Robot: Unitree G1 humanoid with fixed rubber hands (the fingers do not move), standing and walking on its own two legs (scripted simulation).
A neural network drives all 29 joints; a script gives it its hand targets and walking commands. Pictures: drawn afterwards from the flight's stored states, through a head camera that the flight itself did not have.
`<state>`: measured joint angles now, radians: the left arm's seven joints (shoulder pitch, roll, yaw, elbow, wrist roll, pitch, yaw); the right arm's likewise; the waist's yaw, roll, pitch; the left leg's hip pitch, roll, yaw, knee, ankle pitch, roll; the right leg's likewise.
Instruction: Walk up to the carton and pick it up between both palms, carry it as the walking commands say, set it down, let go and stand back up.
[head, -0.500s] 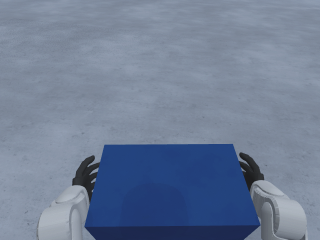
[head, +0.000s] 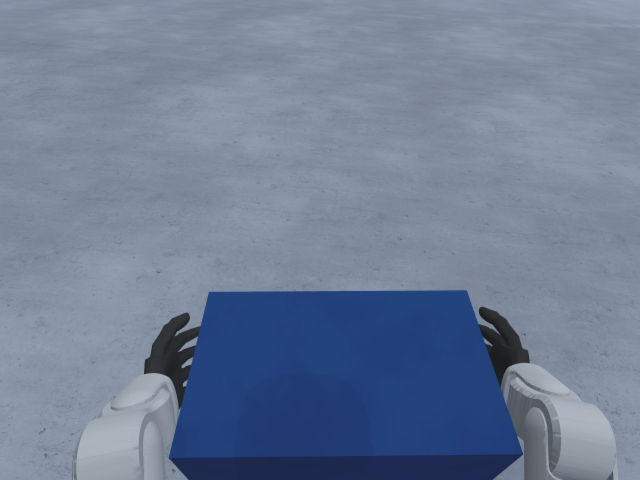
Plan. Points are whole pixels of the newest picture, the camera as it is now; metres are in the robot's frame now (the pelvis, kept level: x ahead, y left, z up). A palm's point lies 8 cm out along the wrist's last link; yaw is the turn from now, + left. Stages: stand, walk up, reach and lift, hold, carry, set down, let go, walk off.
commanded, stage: carry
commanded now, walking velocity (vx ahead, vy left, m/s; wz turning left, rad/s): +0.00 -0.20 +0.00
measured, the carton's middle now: (336, 418) +0.23 -0.01 +0.01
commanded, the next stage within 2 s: none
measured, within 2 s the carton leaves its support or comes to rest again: neither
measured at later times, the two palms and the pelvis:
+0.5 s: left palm (147, 403) +0.22 +0.19 +0.08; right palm (501, 386) +0.23 -0.19 +0.09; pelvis -0.02 +0.00 +0.01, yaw +1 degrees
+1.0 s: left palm (249, 444) +0.18 +0.08 +0.08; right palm (611, 411) +0.20 -0.29 +0.08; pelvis -0.05 -0.11 +0.00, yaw +1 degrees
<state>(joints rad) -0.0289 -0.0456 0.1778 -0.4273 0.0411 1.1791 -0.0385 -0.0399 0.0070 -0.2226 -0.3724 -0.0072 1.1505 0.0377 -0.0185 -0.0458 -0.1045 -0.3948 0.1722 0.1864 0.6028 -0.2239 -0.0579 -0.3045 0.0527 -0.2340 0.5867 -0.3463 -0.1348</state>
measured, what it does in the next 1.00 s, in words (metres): steps to the right: left foot, then right foot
